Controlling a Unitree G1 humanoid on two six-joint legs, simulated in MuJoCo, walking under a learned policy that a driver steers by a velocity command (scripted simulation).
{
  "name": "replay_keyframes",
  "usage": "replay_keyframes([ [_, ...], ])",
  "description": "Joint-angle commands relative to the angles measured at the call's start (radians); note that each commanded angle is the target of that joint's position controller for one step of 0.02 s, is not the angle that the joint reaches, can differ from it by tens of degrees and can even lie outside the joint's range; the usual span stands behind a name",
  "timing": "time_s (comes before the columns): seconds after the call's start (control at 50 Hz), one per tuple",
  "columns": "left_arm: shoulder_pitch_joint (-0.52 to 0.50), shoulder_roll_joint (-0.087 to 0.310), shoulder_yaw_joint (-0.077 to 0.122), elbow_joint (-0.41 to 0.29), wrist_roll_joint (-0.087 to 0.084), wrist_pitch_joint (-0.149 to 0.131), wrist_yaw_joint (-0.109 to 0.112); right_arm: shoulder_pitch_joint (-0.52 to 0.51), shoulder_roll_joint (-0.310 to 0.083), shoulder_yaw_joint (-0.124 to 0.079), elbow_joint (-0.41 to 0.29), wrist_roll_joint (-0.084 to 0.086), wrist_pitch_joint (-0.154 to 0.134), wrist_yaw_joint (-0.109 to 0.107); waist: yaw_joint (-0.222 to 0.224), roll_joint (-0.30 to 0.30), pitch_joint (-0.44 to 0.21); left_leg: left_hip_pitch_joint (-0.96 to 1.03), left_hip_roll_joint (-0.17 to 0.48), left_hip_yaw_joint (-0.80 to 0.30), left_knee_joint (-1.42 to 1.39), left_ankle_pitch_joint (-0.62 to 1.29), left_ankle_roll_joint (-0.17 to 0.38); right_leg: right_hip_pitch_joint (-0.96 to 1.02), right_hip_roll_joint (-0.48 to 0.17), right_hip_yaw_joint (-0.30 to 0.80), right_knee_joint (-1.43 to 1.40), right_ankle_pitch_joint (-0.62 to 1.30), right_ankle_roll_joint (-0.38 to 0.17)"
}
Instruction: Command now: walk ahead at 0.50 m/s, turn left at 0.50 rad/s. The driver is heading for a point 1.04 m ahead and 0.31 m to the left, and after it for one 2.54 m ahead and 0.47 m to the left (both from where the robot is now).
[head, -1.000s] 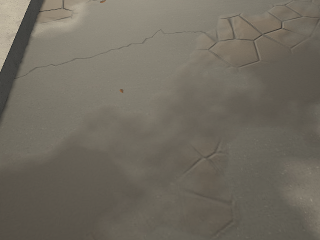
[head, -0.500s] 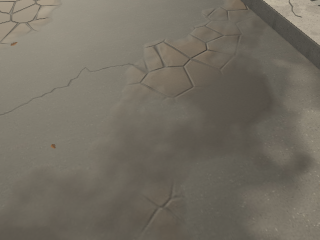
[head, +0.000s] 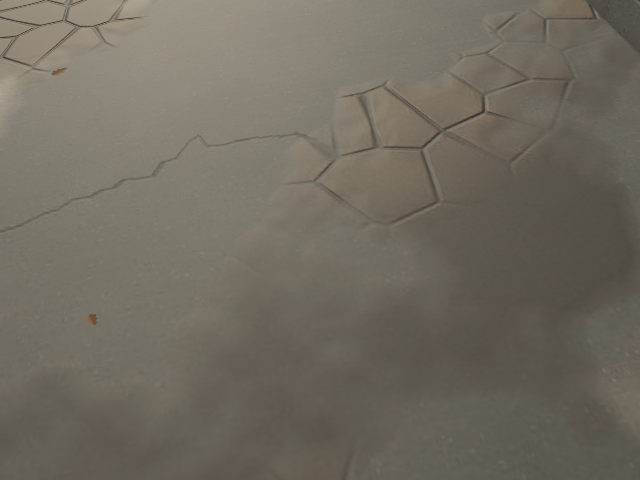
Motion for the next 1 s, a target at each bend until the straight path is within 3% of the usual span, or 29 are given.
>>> replay_keyframes([
  [0.02, -0.047, 0.123, 0.030, -0.036, -0.008, -0.053, 0.017, 0.023, -0.054, -0.019, -0.082, -0.037, 0.003, -0.009, 0.001, -0.140, 0.058, -0.239, 0.096, -0.065, -0.206, 0.232, 0.003, 0.099, -0.338, 0.349, -0.347, 0.372, -0.092],
  [0.04, -0.031, 0.124, 0.032, -0.016, 0.001, -0.057, 0.029, -0.034, -0.049, -0.024, -0.096, -0.041, 0.008, -0.005, 0.020, -0.182, 0.066, -0.192, 0.092, -0.046, -0.310, 0.239, -0.006, 0.075, -0.292, 0.257, -0.386, 0.332, -0.089],
  [0.06, 0.005, 0.123, 0.033, 0.003, 0.001, -0.065, 0.040, -0.080, -0.042, -0.023, -0.116, -0.046, 0.004, 0.001, 0.040, -0.193, 0.076, -0.216, 0.084, -0.045, -0.385, 0.275, -0.010, 0.119, -0.289, 0.232, -0.395, 0.421, -0.093],
  [0.1, 0.071, 0.115, 0.030, 0.032, 0.006, -0.062, 0.061, -0.129, -0.015, -0.015, -0.140, -0.044, 0.004, 0.019, 0.055, -0.161, 0.069, -0.248, 0.061, -0.052, -0.506, 0.307, -0.007, 0.201, -0.305, 0.181, -0.400, 0.559, -0.111],
  [0.2, 0.118, 0.155, 0.038, 0.046, -0.010, -0.031, 0.090, -0.329, 0.016, -0.001, -0.220, -0.046, 0.002, 0.073, 0.107, -0.099, 0.093, -0.188, 0.004, 0.113, -0.811, 0.481, 0.042, 0.269, -0.258, -0.031, -0.437, 0.703, -0.043],
  [0.26, 0.185, 0.182, 0.043, 0.062, -0.020, -0.010, 0.099, -0.440, 0.034, 0.008, -0.277, -0.038, 0.007, 0.101, 0.137, -0.084, 0.108, -0.161, -0.015, 0.189, -0.912, 0.442, 0.061, 0.348, -0.261, -0.099, -0.406, 0.751, -0.027],
  [0.32, 0.170, 0.244, 0.060, 0.036, -0.024, 0.007, 0.107, -0.440, -0.005, -0.007, -0.307, -0.042, 0.009, 0.114, 0.093, -0.139, 0.049, -0.029, -0.084, 0.275, -0.954, 0.276, 0.104, 0.424, -0.273, -0.148, -0.264, 1.151, -0.024],
  [0.34, 0.155, 0.261, 0.066, 0.026, -0.026, 0.013, 0.108, -0.385, -0.035, -0.019, -0.298, -0.045, 0.011, 0.114, 0.053, -0.157, 0.013, 0.057, -0.110, 0.293, -0.964, 0.214, 0.127, 0.426, -0.280, -0.151, -0.157, 1.269, -0.033],
  [0.36, 0.137, 0.272, 0.069, 0.016, -0.029, 0.015, 0.106, -0.264, -0.085, -0.041, -0.274, -0.046, 0.013, 0.110, -0.011, -0.158, -0.052, 0.226, -0.128, 0.282, -1.005, 0.218, 0.159, 0.380, -0.279, -0.151, 0.004, 1.275, -0.040],
  [0.38, 0.098, 0.267, 0.066, -0.003, -0.032, 0.008, 0.103, -0.080, -0.149, -0.073, -0.226, -0.047, 0.018, 0.093, -0.113, -0.107, -0.128, 0.522, -0.115, 0.208, -1.105, 0.307, 0.207, 0.204, -0.234, -0.167, 0.267, 1.080, -0.015],
  [0.4, 0.159, 0.136, 0.026, -0.037, 0.033, -0.012, 0.081, -0.034, -0.231, -0.080, -0.194, -0.030, 0.024, 0.071, -0.025, 0.176, -0.196, 0.866, 0.121, -0.161, -1.044, 0.492, 0.310, -0.196, -0.069, -0.143, 0.643, -0.077, 0.021],
  [0.42, 0.167, 0.146, 0.011, -0.088, -0.002, -0.057, 0.052, -0.006, -0.244, -0.071, -0.229, -0.048, 0.006, 0.071, -0.025, 0.177, -0.385, 1.054, 0.300, -0.664, -1.234, 0.193, 0.495, -0.442, 0.035, 0.107, 0.846, -0.312, 0.024],
  [0.44, 0.033, 0.218, 0.035, -0.111, -0.043, -0.081, 0.044, -0.011, -0.187, -0.061, -0.217, -0.064, -0.002, 0.067, -0.070, 0.036, -0.267, 0.972, 0.258, -0.576, -1.315, 0.114, 0.429, -0.541, -0.018, 0.157, 0.802, -0.193, 0.009],
  [0.46, -0.020, 0.207, 0.031, -0.141, -0.050, -0.086, 0.048, -0.105, -0.158, -0.051, -0.219, -0.056, -0.012, 0.065, -0.010, -0.035, -0.116, 0.787, 0.219, -0.447, -1.342, 0.178, 0.379, -0.526, -0.057, 0.143, 0.678, -0.088, 0.002],
  [0.48, -0.014, 0.196, 0.034, -0.126, -0.028, -0.076, 0.056, -0.184, -0.137, -0.042, -0.235, -0.050, -0.020, 0.069, 0.052, -0.125, -0.045, 0.608, 0.174, -0.358, -1.361, 0.286, 0.340, -0.434, -0.092, 0.133, 0.591, -0.033, 0.017],
  [0.5, 0.018, 0.205, 0.043, -0.119, -0.010, -0.060, 0.061, -0.235, -0.121, -0.037, -0.248, -0.055, -0.026, 0.069, 0.092, -0.108, -0.032, 0.503, 0.143, -0.296, -1.373, 0.392, 0.324, -0.349, -0.114, 0.134, 0.530, -0.006, 0.035],
  [0.52, 0.030, 0.207, 0.046, -0.123, -0.005, -0.044, 0.061, -0.252, -0.116, -0.035, -0.253, -0.058, -0.026, 0.069, 0.115, -0.085, -0.028, 0.426, 0.119, -0.261, -1.389, 0.439, 0.315, -0.283, -0.125, 0.131, 0.498, 0.009, 0.050],
  [0.58, -0.024, 0.167, 0.037, -0.154, 0.011, -0.018, 0.070, -0.216, -0.128, -0.036, -0.220, -0.048, -0.031, 0.055, 0.110, -0.052, -0.016, 0.302, 0.076, -0.158, -1.403, 0.552, 0.307, -0.243, -0.115, 0.093, 0.373, 0.102, 0.096],
  [0.68, -0.234, 0.120, 0.016, -0.217, -0.002, -0.020, 0.061, -0.119, -0.149, -0.041, -0.168, -0.039, -0.010, 0.031, 0.028, 0.006, -0.003, 0.269, -0.001, -0.112, -1.362, 0.412, 0.221, -0.171, -0.037, 0.082, 0.008, 0.378, 0.107],
  [0.74, -0.300, 0.143, 0.020, -0.244, -0.018, -0.028, 0.048, -0.083, -0.153, -0.042, -0.150, -0.032, -0.005, 0.033, 0.004, 0.032, 0.002, 0.316, 0.025, -0.190, -1.332, 0.305, 0.211, -0.137, -0.011, 0.105, -0.088, 0.385, 0.098],
  [0.8, -0.301, 0.183, 0.034, -0.255, -0.025, -0.048, 0.036, -0.069, -0.146, -0.041, -0.142, -0.032, -0.002, 0.030, 0.018, 0.059, 0.000, 0.409, 0.063, -0.290, -1.250, 0.275, 0.204, -0.098, 0.001, 0.126, -0.164, 0.267, 0.066],
  [0.84, -0.176, 0.210, 0.052, -0.227, -0.024, -0.062, 0.039, -0.104, -0.126, -0.035, -0.154, -0.035, 0.001, 0.029, 0.089, 0.084, -0.038, 0.402, 0.035, -0.298, -1.152, 0.324, 0.174, 0.075, -0.005, 0.105, -0.237, 0.246, 0.019],
  [0.86, -0.048, 0.248, 0.067, -0.211, -0.010, -0.067, 0.046, -0.117, -0.078, -0.018, -0.168, -0.043, -0.004, 0.035, 0.149, 0.042, -0.141, 0.318, -0.011, -0.239, -0.959, 0.310, 0.140, 0.306, -0.107, 0.182, -0.217, 0.239, -0.041],
  [0.88, 0.090, 0.323, 0.084, -0.192, 0.014, -0.063, 0.052, -0.027, -0.025, 0.000, -0.182, -0.033, -0.011, 0.034, 0.151, -0.166, -0.287, 0.042, -0.138, -0.077, -0.654, 0.073, 0.062, 0.651, -0.320, 0.508, -0.243, 0.116, -0.180],
  [0.9, 0.138, 0.303, 0.084, -0.158, -0.005, -0.053, 0.038, 0.038, -0.065, 0.002, -0.183, -0.020, -0.015, 0.029, 0.134, -0.356, -0.306, -0.156, -0.131, -0.035, -0.457, -0.216, 0.037, 0.711, -0.440, 0.838, -0.334, -0.112, -0.263],
  [0.92, 0.091, 0.218, 0.063, -0.170, -0.019, -0.050, 0.037, -0.004, -0.138, -0.014, -0.161, -0.016, -0.013, 0.030, 0.146, -0.233, -0.164, -0.222, -0.075, -0.052, -0.377, -0.144, 0.025, 0.600, -0.406, 0.762, -0.363, -0.208, -0.234],
  [0.94, 0.049, 0.181, 0.050, -0.172, -0.017, -0.041, 0.037, -0.084, -0.148, -0.016, -0.168, -0.029, -0.010, 0.031, 0.148, -0.154, -0.062, -0.217, -0.045, -0.014, -0.362, -0.066, 0.019, 0.483, -0.355, 0.616, -0.372, -0.148, -0.196],
  [0.96, 0.012, 0.167, 0.042, -0.168, -0.012, -0.036, 0.036, -0.138, -0.134, -0.016, -0.183, -0.043, -0.013, 0.032, 0.133, -0.117, 0.004, -0.203, -0.024, 0.006, -0.401, -0.013, 0.019, 0.378, -0.311, 0.521, -0.398, -0.048, -0.181],
  [1.0, -0.008, 0.142, 0.029, -0.156, -0.003, -0.037, 0.035, -0.163, -0.106, -0.014, -0.190, -0.046, -0.016, 0.040, 0.101, -0.133, 0.037, -0.135, 0.018, 0.025, -0.489, 0.050, 0.023, 0.272, -0.249, 0.391, -0.440, 0.120, -0.166],
])
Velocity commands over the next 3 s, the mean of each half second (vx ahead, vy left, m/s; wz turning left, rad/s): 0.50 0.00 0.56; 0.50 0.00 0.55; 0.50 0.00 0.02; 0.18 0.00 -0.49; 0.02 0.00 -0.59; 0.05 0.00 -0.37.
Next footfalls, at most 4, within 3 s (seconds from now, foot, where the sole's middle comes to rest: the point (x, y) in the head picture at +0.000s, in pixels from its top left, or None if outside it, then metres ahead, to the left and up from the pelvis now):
0.38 left None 0.34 0.12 -0.76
0.86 right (314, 416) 0.65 0.04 -0.76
1.34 left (152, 409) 0.71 0.40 -0.76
1.82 right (207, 303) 0.98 0.29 -0.76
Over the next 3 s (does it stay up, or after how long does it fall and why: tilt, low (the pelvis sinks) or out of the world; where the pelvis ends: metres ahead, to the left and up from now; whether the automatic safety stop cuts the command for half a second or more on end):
stays up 0.83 0.33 0.02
